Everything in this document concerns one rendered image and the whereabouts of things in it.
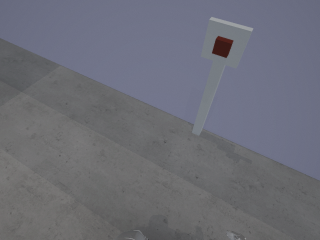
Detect button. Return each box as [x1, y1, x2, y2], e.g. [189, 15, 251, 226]
[212, 36, 233, 58]

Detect robot right hand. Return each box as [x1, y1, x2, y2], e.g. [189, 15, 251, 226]
[226, 230, 246, 240]

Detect panel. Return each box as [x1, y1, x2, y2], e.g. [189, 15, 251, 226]
[192, 17, 253, 136]

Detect robot left thigh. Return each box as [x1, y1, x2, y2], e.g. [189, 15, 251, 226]
[114, 230, 148, 240]

